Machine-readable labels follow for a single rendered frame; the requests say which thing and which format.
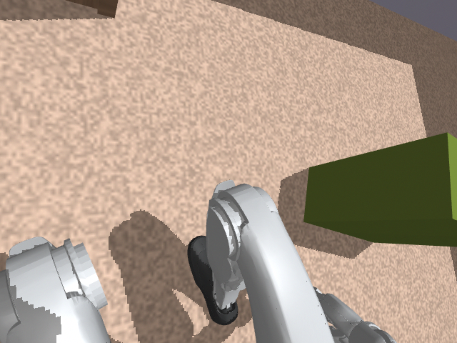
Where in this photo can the right robot foot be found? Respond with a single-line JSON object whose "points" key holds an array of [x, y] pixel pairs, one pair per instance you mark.
{"points": [[202, 274]]}

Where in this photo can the bookshelf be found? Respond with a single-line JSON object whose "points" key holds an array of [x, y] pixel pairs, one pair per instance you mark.
{"points": [[104, 7]]}

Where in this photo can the right robot hand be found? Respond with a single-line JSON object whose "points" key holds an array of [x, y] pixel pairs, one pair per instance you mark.
{"points": [[342, 317]]}

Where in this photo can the right robot arm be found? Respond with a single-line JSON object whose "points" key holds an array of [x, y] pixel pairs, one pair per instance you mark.
{"points": [[368, 332]]}

